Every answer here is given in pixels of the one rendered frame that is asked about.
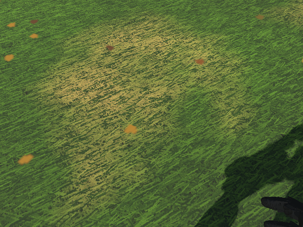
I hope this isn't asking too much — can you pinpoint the robot right hand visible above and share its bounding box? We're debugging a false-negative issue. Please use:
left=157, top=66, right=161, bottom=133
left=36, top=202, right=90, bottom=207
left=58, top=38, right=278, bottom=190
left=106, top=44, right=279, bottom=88
left=260, top=196, right=303, bottom=227

